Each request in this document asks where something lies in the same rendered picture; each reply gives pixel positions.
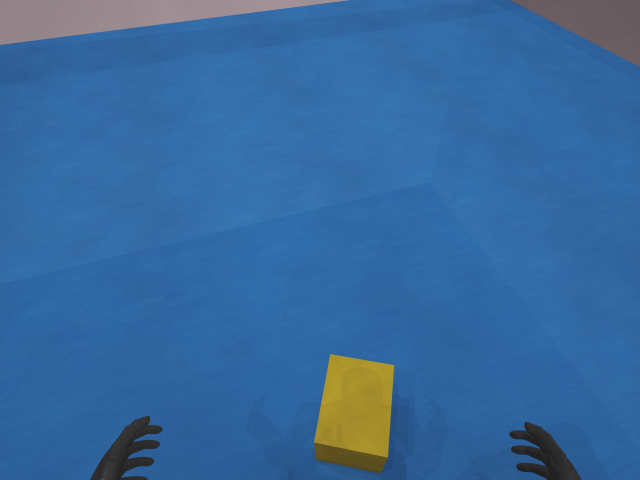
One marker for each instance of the robot left hand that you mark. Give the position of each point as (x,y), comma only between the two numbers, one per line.
(115,463)

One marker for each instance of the robot right hand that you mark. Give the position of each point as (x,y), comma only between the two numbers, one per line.
(558,466)

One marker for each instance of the carton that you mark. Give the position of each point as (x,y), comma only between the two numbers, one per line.
(354,421)

